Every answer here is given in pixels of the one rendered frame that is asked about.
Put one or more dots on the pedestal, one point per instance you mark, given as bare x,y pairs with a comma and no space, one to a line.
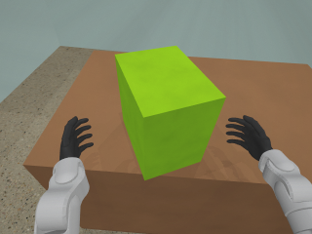
225,193

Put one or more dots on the robot right forearm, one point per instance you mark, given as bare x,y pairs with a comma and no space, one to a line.
292,190

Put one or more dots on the carton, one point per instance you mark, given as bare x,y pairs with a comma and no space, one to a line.
169,108

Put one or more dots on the robot right hand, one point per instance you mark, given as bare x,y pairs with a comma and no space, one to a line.
254,138

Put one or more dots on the robot left hand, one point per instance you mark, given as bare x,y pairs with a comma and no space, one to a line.
69,146

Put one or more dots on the robot left forearm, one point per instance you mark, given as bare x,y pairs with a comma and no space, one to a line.
58,210

